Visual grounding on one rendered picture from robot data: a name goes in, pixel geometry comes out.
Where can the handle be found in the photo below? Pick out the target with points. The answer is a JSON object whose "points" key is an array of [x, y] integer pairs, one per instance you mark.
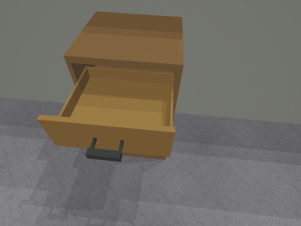
{"points": [[103, 154]]}

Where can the cabinet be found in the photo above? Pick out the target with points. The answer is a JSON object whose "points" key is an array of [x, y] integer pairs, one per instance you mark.
{"points": [[127, 41]]}

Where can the drawer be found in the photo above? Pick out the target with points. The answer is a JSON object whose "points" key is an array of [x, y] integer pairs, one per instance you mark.
{"points": [[113, 105]]}

